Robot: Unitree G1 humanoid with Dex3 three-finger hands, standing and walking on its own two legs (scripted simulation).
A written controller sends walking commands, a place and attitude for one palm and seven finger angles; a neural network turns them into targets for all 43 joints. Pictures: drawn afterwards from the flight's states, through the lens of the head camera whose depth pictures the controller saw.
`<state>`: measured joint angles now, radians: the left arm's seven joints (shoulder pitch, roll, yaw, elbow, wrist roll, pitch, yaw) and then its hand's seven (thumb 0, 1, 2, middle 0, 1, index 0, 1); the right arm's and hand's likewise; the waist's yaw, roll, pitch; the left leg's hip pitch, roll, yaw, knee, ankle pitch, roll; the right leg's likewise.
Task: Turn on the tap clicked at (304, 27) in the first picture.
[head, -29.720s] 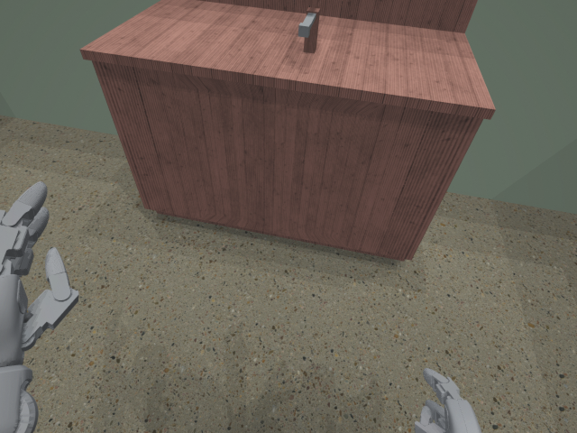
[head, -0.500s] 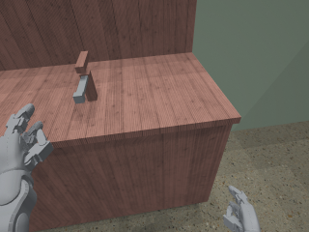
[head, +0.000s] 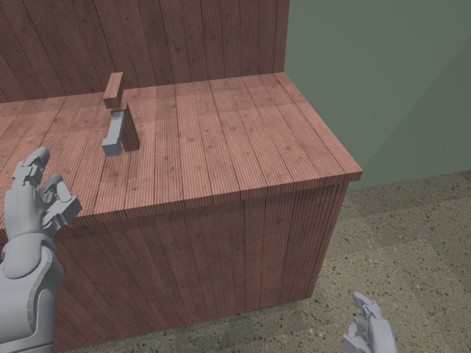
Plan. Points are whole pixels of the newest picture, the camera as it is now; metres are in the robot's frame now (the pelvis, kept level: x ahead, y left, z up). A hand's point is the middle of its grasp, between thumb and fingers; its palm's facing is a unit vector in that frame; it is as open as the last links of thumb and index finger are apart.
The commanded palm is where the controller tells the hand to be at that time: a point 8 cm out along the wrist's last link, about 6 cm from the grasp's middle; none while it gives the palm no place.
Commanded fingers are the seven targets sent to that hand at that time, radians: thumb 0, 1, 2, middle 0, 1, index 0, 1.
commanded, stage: reach beside the lever's end, fingers flat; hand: left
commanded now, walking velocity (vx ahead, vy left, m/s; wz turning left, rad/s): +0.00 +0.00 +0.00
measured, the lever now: (112, 146) +0.43 +0.32 +0.14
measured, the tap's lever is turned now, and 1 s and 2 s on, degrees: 0 0 1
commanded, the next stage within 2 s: push the lever round in 1.42 s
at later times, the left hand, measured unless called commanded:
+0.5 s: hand (85, 176) +0.33 +0.31 +0.16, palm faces +0.57 -0.82 -0.06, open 7.7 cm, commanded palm +0.29 +0.34 +0.16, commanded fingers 0.00 0.90 0.90 -0.16 -0.18 -0.16 -0.18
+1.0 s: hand (92, 160) +0.39 +0.34 +0.14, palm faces +0.58 -0.81 -0.08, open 7.8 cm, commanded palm +0.35 +0.37 +0.14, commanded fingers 0.00 0.90 0.90 -0.15 -0.15 -0.15 -0.15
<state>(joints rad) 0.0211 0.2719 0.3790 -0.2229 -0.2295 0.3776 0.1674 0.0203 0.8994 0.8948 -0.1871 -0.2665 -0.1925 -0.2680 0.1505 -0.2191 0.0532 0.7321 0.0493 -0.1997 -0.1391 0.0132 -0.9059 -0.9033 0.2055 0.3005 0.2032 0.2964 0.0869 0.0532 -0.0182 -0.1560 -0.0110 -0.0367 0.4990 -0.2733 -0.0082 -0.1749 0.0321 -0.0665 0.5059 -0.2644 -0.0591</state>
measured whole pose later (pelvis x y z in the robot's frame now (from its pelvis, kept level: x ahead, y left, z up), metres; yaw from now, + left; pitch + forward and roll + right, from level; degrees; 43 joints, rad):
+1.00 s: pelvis +0.00 +0.01 -0.01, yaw -1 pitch +4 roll +0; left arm -0.50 0.49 0.53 0.67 -0.11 0.05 0.10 0.02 0.90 0.89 -0.15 -0.15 -0.15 -0.15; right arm 0.31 -0.26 0.01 0.74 0.04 -0.13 -0.12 0.01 -0.91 -0.90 0.21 0.30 0.20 0.30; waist -0.02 0.03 -0.04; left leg -0.36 0.00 -0.02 0.58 -0.30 0.00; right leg -0.37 0.04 -0.05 0.56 -0.27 -0.05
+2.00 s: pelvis +0.01 +0.02 +0.00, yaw -1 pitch +4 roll -1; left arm -0.45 0.37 0.44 0.53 -0.12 0.07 0.16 0.01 0.90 0.90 -0.15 -0.15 -0.15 -0.15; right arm 0.26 -0.23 0.02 0.71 0.04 -0.10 -0.11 0.01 -0.91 -0.90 0.21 0.30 0.21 0.30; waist 0.00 0.04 -0.06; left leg -0.33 -0.01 -0.01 0.57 -0.30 0.02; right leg -0.34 0.03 -0.04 0.53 -0.26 -0.04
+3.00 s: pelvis +0.00 +0.01 -0.01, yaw -1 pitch +4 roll +0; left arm -0.60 0.22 0.35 0.59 -0.03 0.07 0.49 0.02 0.92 0.91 -0.15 -0.15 -0.15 -0.15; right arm 0.24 -0.24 -0.01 0.77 0.00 -0.07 -0.09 0.01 -0.91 -0.90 0.21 0.30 0.20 0.30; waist -0.02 0.04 -0.06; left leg -0.37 -0.01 -0.03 0.59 -0.29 0.00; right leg -0.37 0.04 -0.06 0.56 -0.26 -0.05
